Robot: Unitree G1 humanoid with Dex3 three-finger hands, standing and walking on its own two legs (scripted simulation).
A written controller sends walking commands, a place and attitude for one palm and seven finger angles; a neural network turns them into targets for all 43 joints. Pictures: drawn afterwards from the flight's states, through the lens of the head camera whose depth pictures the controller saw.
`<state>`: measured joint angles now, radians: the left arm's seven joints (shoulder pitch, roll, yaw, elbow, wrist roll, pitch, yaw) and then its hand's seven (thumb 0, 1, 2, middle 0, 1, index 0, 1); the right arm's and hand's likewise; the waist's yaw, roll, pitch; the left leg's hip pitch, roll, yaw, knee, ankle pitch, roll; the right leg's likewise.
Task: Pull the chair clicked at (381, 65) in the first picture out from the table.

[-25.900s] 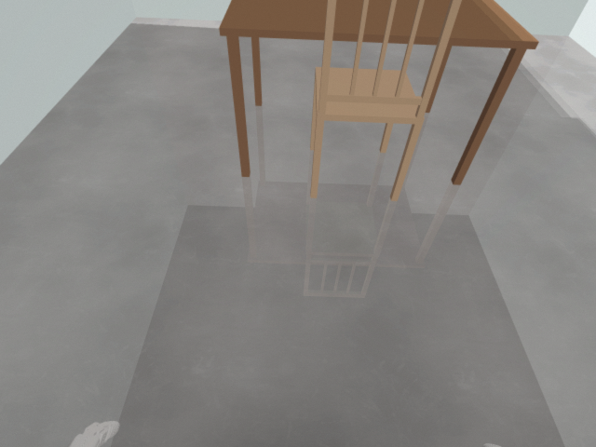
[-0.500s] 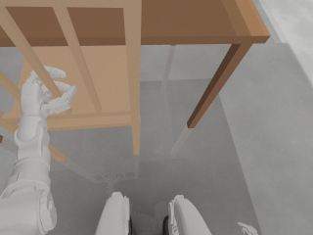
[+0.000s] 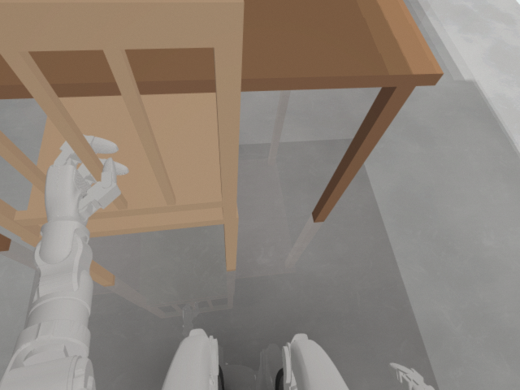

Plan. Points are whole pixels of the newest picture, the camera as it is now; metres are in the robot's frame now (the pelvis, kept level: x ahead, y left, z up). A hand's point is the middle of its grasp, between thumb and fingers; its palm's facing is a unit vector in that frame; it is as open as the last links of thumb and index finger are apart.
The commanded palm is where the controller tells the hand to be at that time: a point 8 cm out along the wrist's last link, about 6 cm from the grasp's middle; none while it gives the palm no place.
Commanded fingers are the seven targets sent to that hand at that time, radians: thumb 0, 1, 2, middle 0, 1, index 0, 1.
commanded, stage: hook a spindle and tug to test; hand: left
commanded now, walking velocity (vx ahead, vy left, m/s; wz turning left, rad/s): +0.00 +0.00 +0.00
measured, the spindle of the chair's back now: (85, 152) +0.44 +0.25 +0.06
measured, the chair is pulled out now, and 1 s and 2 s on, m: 0.01 0.13 0.19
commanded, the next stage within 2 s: step backward, pulling the chair out in 0.20 s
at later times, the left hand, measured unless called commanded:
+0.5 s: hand (113, 192) +0.39 +0.21 +0.03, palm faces +0.23 -0.96 -0.15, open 5.0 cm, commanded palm +0.37 +0.25 +0.03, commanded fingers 0.00 0.90 0.90 -0.50 -1.45 -0.50 -1.45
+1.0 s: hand (152, 250) +0.31 +0.14 +0.04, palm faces +0.11 -0.98 -0.16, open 4.7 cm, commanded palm +0.29 +0.19 +0.04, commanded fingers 0.00 0.90 0.90 -0.50 -1.45 -0.50 -1.45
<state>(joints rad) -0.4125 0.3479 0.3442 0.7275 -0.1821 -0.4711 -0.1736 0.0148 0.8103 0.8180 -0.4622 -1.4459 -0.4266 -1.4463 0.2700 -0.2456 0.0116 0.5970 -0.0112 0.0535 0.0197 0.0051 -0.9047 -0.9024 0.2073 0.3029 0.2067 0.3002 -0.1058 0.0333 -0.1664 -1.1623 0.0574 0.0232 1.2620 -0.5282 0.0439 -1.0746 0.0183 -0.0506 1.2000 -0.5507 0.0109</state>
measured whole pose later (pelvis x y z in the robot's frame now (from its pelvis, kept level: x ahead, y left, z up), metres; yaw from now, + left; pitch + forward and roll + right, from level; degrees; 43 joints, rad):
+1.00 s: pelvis -0.05 -0.02 +0.09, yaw +2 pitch +5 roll -2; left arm -0.44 0.21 0.06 1.01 -0.08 -0.25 0.10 0.00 0.79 0.80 -0.29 -1.12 -0.50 -1.44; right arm 0.26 -0.25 0.00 0.69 0.05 0.07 -0.12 0.01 -0.90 -0.90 0.21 0.30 0.21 0.30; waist -0.07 0.03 0.07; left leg -0.55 0.03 0.03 0.64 -0.19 0.02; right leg -0.47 0.02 -0.05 0.61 -0.23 0.00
